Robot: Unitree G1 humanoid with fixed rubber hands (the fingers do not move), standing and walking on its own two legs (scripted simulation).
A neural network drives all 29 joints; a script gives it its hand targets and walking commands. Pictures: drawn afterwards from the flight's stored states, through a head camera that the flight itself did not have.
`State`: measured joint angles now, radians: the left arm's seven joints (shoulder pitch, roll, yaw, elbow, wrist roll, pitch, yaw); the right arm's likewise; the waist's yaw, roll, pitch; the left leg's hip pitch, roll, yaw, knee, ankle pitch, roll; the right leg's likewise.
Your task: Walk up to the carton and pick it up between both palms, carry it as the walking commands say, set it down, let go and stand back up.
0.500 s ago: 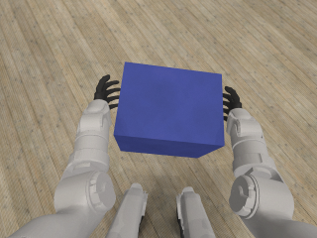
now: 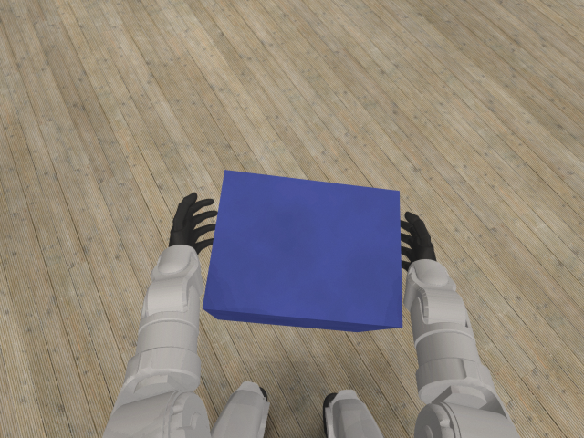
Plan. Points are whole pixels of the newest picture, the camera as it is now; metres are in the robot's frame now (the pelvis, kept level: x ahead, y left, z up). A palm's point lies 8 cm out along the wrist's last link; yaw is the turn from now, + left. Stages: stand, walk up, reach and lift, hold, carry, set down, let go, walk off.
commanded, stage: reach and lift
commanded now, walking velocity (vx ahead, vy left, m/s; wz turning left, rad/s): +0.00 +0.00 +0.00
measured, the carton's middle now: (299, 261) +0.38 +0.01 -0.13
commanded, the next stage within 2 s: none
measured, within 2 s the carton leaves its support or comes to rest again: neither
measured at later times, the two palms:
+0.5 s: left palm (165, 240) +0.35 +0.18 +0.02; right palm (445, 253) +0.36 -0.16 +0.02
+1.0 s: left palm (137, 245) +0.31 +0.18 +0.10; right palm (477, 261) +0.32 -0.16 +0.09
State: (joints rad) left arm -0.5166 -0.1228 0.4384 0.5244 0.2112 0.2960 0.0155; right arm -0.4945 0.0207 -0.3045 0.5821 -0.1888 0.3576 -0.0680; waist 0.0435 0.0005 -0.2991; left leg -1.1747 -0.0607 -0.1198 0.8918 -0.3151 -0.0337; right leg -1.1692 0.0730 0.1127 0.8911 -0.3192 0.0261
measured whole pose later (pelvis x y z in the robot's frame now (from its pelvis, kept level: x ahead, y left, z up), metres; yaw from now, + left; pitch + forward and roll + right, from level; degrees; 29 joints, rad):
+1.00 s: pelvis +0.02 +0.00 +0.07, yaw +0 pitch +3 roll +0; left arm -0.33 -0.15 0.39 0.39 0.28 0.53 -0.01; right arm -0.31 0.08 -0.30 0.43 -0.28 0.57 0.02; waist 0.04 0.00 -0.09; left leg -0.28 -0.03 -0.12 0.39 -0.17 -0.02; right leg -0.28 0.04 0.12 0.40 -0.17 0.01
